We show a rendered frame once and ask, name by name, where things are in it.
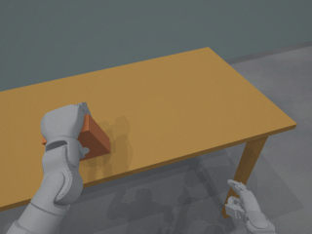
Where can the left robot forearm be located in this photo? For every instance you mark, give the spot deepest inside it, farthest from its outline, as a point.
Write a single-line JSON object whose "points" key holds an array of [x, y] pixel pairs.
{"points": [[60, 187]]}

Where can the robot left hand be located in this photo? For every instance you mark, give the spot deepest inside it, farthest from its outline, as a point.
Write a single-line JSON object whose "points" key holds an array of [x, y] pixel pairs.
{"points": [[66, 121]]}

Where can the right robot forearm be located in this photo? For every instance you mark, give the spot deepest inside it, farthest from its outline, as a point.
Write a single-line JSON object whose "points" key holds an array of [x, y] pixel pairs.
{"points": [[257, 223]]}

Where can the robot right hand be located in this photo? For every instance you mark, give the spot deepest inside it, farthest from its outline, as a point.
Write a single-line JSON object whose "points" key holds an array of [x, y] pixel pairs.
{"points": [[237, 208]]}

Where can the table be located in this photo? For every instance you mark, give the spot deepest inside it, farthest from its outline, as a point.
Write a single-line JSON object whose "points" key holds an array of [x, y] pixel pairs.
{"points": [[155, 112]]}

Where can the sponge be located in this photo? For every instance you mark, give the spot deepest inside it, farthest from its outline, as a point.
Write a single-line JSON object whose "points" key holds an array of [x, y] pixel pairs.
{"points": [[93, 137]]}

